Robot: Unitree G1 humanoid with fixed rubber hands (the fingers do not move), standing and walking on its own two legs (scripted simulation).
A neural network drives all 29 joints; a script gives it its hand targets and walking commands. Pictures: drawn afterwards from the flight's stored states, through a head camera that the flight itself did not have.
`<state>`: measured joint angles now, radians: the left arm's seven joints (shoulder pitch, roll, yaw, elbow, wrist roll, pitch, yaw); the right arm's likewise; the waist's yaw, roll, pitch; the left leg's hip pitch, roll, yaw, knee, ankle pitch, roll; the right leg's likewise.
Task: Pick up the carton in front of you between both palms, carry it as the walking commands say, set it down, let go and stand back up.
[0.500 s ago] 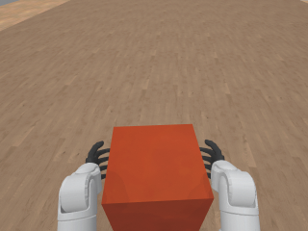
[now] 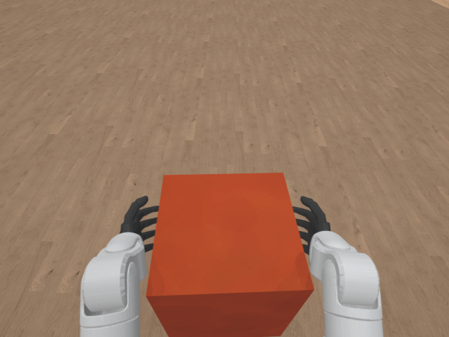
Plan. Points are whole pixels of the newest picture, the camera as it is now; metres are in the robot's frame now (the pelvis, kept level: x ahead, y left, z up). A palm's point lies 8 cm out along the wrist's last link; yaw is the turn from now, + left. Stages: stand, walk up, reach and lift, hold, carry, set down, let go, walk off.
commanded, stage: carry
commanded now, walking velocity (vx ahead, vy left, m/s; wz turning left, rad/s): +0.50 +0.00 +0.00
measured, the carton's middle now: (225, 259) +0.27 -0.01 +0.01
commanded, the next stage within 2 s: none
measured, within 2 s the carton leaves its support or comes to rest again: neither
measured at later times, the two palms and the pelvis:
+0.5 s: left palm (167, 121) +0.58 +0.12 +0.09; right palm (286, 121) +0.60 -0.18 +0.08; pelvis +0.33 -0.04 +0.00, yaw +3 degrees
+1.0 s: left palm (166, 73) +0.89 +0.15 +0.07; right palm (256, 73) +0.89 -0.15 +0.08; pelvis +0.62 +0.00 -0.01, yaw +1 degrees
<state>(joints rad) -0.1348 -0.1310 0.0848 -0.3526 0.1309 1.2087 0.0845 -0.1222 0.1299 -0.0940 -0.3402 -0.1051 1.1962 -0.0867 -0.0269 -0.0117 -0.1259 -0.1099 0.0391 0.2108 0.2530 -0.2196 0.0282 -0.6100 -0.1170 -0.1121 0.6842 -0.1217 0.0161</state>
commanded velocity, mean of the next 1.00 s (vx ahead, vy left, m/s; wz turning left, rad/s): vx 0.30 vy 0.00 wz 0.00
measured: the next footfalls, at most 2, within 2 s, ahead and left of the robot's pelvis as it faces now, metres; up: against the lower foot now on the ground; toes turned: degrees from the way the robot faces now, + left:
right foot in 0.16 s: +0.29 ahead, -0.13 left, +0.00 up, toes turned -10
left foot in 0.66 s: +0.63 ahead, +0.09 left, +0.00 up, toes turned +8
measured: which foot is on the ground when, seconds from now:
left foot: down 0.00-0.18, up 0.20-0.64, down 0.66-1.00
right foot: up 0.00-0.14, down 0.16-0.68, up 0.70-1.00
